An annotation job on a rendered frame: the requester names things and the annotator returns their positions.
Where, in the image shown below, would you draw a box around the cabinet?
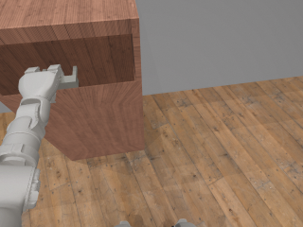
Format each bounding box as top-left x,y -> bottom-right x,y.
0,0 -> 145,161

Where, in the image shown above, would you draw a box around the left robot upper arm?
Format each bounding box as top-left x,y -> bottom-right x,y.
0,165 -> 41,227

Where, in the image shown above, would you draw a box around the drawer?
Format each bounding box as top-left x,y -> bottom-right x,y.
0,34 -> 134,96

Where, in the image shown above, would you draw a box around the robot shin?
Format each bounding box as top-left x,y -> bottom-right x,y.
119,220 -> 131,226
175,218 -> 187,225

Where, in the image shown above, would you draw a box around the robot left hand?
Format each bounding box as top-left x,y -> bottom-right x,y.
18,64 -> 64,104

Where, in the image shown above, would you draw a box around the right robot shin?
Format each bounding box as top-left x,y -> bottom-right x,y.
175,218 -> 187,225

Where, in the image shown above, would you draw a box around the left robot forearm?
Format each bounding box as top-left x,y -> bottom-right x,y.
0,96 -> 51,168

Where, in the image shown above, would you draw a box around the handle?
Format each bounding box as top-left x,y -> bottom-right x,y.
43,65 -> 79,90

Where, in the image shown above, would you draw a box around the left robot shin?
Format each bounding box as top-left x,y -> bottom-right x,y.
119,220 -> 131,226

